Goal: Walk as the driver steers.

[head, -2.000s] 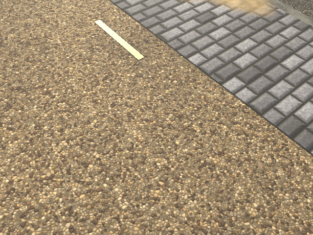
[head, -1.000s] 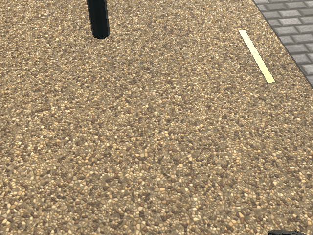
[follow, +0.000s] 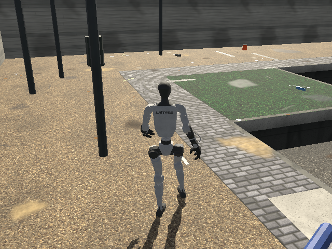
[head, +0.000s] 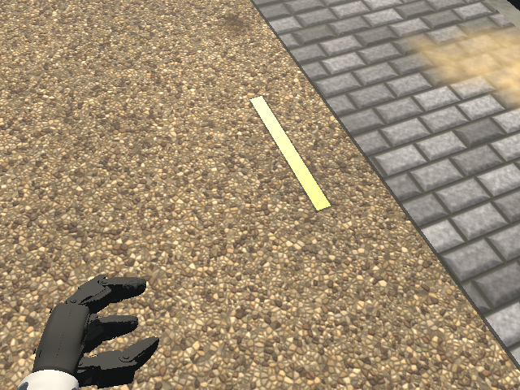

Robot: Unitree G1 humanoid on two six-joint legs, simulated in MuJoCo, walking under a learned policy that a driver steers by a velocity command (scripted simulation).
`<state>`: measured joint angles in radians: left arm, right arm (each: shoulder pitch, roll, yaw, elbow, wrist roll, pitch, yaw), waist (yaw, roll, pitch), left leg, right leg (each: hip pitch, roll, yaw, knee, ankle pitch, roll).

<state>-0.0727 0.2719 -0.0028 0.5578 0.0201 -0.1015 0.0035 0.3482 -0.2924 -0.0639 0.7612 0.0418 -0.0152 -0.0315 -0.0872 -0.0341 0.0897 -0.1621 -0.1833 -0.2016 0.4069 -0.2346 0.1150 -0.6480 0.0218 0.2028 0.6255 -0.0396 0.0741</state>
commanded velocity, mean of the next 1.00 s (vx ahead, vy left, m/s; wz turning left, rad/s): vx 0.20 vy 0.00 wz -0.24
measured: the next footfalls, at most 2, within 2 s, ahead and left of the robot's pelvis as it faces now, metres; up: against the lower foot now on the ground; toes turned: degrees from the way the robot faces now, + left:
right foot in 0.10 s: +0.29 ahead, -0.10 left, +0.00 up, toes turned +18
left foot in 0.48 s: +0.17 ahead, +0.09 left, +0.00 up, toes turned +1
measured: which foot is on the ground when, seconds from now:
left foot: down 0.00-0.10, up 0.12-0.46, down 0.48-0.96, up 0.98-1.00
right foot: up 0.00-0.08, down 0.10-0.48, up 0.50-0.96, down 0.98-1.00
